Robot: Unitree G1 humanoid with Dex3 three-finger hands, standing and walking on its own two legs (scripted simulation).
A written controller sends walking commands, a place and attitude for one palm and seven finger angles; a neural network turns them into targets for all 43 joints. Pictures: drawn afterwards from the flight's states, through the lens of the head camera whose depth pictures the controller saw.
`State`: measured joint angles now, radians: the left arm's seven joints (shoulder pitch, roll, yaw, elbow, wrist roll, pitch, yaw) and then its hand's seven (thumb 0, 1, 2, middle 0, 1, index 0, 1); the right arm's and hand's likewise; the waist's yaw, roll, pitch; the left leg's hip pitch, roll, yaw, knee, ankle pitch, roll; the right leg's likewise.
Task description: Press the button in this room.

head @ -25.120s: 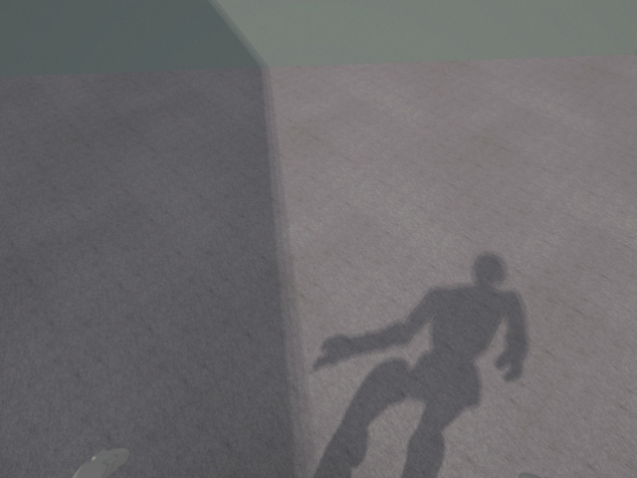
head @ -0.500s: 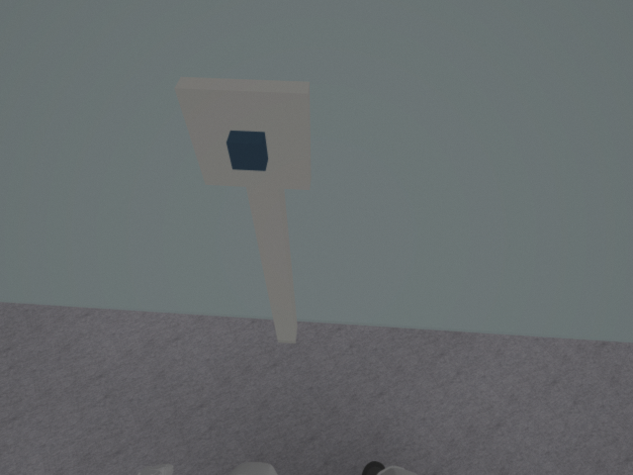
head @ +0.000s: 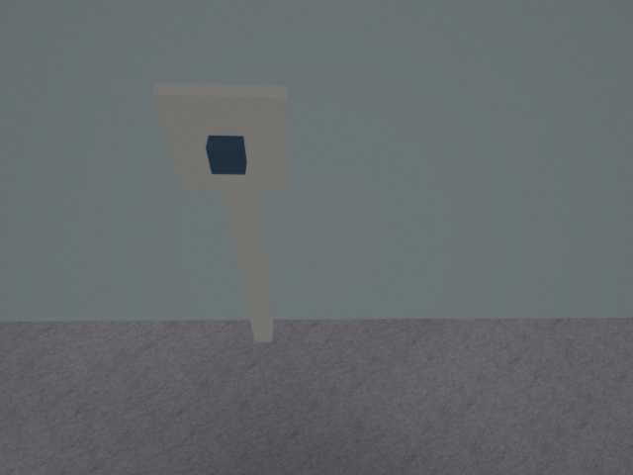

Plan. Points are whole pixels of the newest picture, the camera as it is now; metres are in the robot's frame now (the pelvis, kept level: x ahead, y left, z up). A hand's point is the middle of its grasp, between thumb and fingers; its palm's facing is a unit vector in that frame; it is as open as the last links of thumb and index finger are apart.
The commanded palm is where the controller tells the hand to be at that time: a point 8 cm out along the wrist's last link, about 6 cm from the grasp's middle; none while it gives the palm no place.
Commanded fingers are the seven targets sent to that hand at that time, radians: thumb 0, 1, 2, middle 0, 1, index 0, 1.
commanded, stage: come to a stop and stand still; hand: left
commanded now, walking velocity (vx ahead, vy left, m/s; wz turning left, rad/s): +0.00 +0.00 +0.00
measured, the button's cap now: (227, 153) +0.54 +0.16 +0.07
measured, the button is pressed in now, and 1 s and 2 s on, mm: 0 0 0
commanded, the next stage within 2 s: look again from close up in 0.56 s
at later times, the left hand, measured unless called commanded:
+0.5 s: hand out of the picture +0.04 +0.11 -0.17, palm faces +0.08 -0.97 -0.23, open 7.1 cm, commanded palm none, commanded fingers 0.00 0.90 0.90 -0.20 -0.30 -0.20 -0.30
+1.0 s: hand out of the picture -0.03 +0.15 -0.19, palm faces +0.06 -0.99 -0.15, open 7.4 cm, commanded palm none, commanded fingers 0.00 0.90 0.90 -0.20 -0.30 -0.20 -0.30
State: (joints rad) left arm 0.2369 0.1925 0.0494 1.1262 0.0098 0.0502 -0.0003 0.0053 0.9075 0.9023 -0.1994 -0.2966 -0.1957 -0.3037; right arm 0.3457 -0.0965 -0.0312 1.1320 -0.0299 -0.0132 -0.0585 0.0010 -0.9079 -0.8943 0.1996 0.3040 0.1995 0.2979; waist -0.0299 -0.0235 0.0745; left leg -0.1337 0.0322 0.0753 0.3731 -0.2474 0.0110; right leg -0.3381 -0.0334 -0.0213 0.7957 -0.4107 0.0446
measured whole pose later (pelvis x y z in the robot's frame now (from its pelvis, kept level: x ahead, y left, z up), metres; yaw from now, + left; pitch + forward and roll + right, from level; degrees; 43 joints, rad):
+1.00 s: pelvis -0.02 -0.01 -0.01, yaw +1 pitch -2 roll -1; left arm 0.32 0.14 0.00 1.10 0.02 0.00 0.03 0.00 0.91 0.90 -0.20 -0.30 -0.20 -0.30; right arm 0.29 -0.16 -0.01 1.06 -0.02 -0.01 -0.03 0.01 -0.95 -0.89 0.20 0.30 0.20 0.30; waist 0.02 -0.02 0.01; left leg -0.20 0.00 0.08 0.52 -0.29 0.05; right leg -0.20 -0.04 -0.06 0.49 -0.25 0.02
